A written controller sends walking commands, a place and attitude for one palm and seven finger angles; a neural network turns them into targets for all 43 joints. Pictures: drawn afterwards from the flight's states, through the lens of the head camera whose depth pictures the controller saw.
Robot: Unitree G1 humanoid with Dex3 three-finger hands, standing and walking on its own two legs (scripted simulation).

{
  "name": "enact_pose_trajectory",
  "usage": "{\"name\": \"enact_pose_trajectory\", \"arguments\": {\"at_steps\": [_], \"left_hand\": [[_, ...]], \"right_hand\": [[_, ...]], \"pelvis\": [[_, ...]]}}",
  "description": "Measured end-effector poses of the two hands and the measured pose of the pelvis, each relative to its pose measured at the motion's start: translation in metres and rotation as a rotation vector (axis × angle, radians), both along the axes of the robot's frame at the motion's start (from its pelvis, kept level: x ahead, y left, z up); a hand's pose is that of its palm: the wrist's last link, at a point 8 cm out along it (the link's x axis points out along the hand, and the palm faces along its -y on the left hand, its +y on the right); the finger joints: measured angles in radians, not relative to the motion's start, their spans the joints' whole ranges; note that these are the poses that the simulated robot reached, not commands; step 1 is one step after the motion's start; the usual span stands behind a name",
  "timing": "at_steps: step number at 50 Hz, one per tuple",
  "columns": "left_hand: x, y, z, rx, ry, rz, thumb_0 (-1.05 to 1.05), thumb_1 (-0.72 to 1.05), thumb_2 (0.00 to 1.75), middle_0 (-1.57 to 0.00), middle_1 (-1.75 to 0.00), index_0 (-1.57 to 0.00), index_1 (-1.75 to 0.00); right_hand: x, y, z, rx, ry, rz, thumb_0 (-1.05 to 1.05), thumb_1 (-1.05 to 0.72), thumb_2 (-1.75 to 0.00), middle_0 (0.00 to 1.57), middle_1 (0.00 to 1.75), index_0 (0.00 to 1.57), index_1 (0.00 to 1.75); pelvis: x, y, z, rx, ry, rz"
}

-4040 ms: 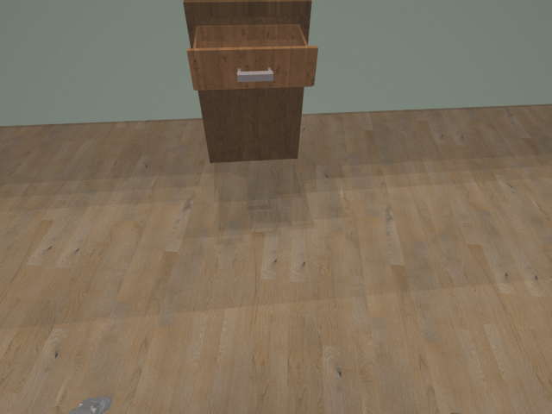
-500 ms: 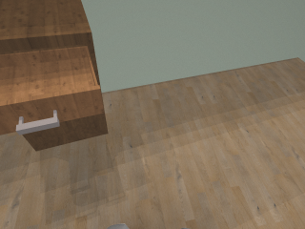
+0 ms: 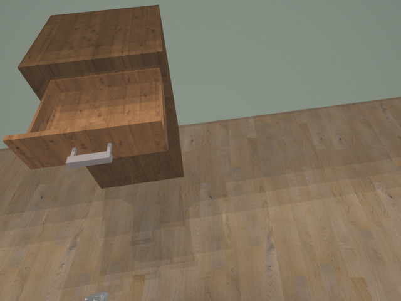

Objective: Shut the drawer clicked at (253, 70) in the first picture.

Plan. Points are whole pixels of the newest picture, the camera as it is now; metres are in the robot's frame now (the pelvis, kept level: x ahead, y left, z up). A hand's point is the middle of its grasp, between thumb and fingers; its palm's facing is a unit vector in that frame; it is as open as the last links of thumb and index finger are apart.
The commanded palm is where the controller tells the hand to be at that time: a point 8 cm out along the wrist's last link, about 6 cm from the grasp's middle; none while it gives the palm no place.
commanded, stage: turn to face it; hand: left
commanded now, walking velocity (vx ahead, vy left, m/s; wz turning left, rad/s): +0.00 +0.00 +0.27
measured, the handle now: (91, 153) +0.52 +0.36 -0.08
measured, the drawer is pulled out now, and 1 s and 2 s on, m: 0.30 0.30 0.30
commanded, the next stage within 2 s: take the last steps up to it in 0.10 s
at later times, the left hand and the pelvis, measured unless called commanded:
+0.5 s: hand out of the picture -0.10 +0.18 -0.15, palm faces +0.30 -0.93 -0.23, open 7.3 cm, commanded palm none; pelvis +0.00 +0.01 +0.02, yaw +10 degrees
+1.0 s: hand (100, 286) +0.18 +0.26 -0.16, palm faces +0.14 -0.97 -0.18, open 7.4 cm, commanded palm none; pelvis +0.11 +0.06 +0.00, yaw +9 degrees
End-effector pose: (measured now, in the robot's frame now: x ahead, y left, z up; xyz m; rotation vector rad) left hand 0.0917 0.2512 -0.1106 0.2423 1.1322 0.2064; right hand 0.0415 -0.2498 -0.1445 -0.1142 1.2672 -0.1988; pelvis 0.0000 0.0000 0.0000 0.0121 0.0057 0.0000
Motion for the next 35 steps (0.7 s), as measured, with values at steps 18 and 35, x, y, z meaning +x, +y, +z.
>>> {"name": "enact_pose_trajectory", "arguments": {"at_steps": [18, 35], "left_hand": [[-0.128, -0.039, 0.006, -0.055, 0.131, 0.236, 0.01, 0.92, 0.89, -0.2, -0.3, -0.21, -0.3], [-0.192, 0.017, -0.026, -0.19, 0.38, 0.331, 0.01, 0.91, 0.9, -0.19, -0.3, -0.2, -0.3]], "right_hand": [[0.051, -0.011, 0.012, 0.01, 0.022, 0.23, 0.01, -0.91, -0.9, 0.19, 0.29, 0.2, 0.3], [0.094, 0.093, 0.035, -0.032, -0.123, 0.274, -0.01, -0.93, -0.9, 0.2, 0.29, 0.21, 0.3]], "pelvis": [[-0.006, -0.022, 0.017, 0.033, -0.021, 0.16], [0.024, 0.057, 0.012, -0.02, -0.042, 0.175]]}}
